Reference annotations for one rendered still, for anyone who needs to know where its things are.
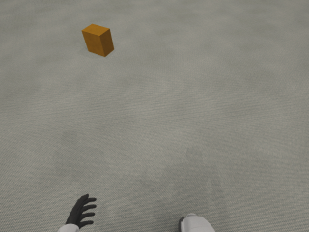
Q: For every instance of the right robot shin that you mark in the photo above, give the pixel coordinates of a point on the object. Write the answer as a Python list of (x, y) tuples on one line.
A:
[(190, 215)]

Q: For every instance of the robot right thigh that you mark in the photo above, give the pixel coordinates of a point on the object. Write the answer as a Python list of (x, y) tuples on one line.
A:
[(195, 224)]

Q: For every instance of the left robot hand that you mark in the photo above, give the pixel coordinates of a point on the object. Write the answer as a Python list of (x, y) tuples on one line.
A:
[(76, 215)]

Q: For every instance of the carton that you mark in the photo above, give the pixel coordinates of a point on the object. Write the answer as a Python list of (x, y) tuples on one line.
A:
[(98, 39)]

